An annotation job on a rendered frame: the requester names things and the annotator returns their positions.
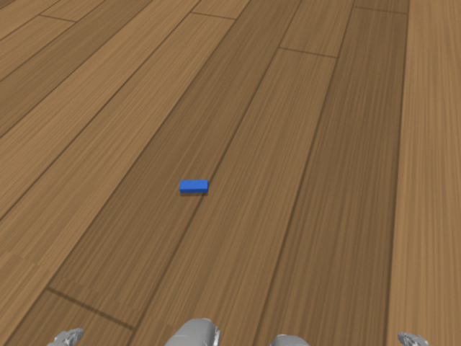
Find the right robot hand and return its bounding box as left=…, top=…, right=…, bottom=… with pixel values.
left=398, top=332, right=432, bottom=346

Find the small box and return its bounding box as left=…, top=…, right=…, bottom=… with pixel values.
left=179, top=179, right=209, bottom=193

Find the left robot hand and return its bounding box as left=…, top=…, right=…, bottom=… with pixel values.
left=47, top=328, right=84, bottom=346

